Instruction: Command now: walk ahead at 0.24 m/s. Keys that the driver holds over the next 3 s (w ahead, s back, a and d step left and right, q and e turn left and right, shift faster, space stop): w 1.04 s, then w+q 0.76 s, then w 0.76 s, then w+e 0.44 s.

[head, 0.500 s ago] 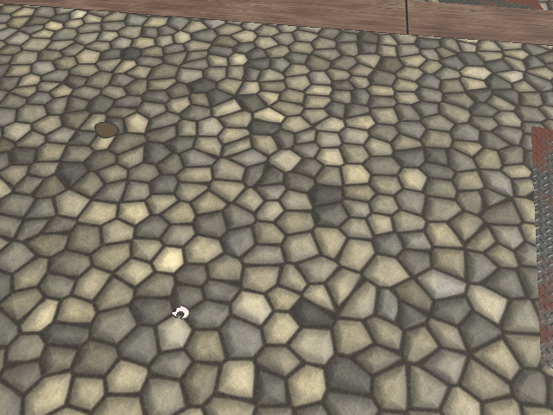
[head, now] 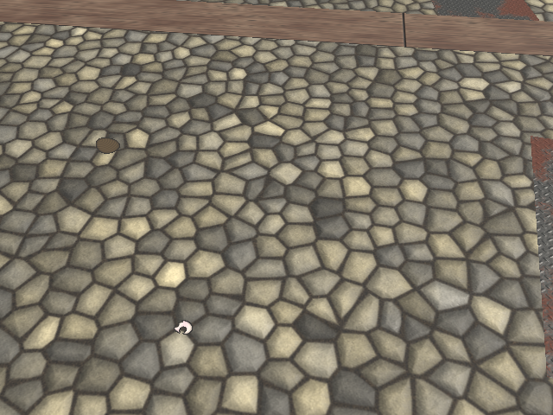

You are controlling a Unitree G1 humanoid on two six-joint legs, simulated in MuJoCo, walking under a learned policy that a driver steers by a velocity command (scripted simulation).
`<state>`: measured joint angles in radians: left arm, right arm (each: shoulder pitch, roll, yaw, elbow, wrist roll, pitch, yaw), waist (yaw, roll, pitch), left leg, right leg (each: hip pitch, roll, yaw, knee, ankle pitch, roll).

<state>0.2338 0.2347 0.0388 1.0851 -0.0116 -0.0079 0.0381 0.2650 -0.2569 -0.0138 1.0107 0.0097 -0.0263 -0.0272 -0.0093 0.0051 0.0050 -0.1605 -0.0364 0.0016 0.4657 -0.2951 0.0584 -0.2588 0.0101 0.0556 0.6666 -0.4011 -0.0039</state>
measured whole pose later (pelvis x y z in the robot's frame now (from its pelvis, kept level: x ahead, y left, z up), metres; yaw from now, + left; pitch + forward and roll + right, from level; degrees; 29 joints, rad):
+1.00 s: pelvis +0.46 +0.00 +0.01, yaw +0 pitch +1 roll +2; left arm 0.11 0.27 0.05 0.89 -0.01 -0.09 0.01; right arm 0.35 -0.25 -0.04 0.98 0.00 -0.09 0.01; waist -0.06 -0.04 0.01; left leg -0.04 -0.09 0.05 0.20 -0.17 0.07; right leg -0.68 -0.15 0.04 0.76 0.01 0.00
